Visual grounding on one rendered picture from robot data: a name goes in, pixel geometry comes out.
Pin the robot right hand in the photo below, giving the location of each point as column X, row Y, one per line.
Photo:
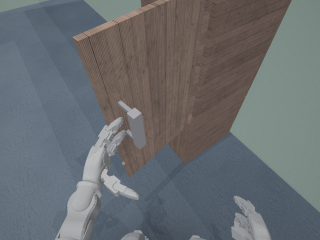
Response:
column 251, row 228

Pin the cupboard door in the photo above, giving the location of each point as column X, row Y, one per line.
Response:
column 146, row 59

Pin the robot left hand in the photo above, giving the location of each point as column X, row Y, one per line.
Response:
column 99, row 157

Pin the handle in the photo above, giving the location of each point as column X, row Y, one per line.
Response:
column 136, row 124

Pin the left robot forearm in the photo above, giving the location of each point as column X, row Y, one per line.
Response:
column 82, row 209

